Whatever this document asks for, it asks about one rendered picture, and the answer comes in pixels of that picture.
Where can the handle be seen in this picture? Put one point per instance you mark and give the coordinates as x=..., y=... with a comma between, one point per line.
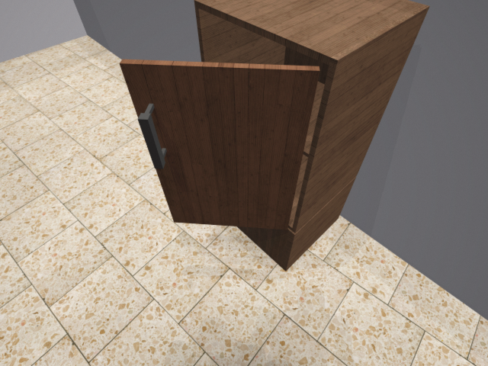
x=149, y=132

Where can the cupboard door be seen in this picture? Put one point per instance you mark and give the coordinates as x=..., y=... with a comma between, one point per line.
x=234, y=135

